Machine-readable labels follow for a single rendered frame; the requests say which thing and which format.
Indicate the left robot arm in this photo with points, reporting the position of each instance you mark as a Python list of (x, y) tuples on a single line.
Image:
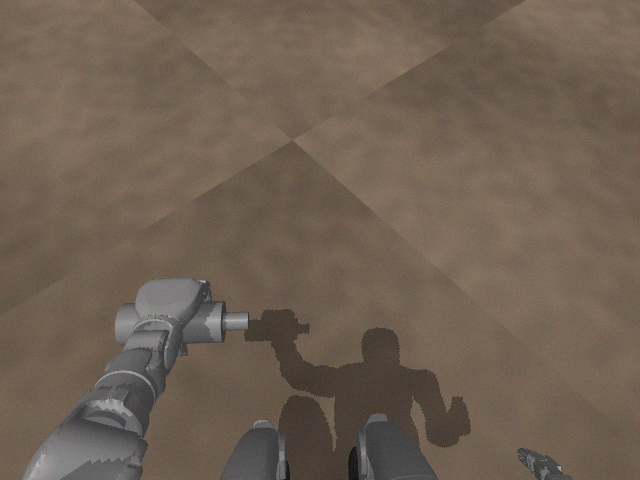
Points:
[(102, 437)]

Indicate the right robot hand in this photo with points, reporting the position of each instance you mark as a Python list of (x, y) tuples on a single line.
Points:
[(544, 467)]

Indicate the left robot hand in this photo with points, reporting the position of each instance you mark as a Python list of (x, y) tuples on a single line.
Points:
[(175, 298)]

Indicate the bottle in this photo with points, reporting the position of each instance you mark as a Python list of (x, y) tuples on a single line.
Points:
[(209, 325)]

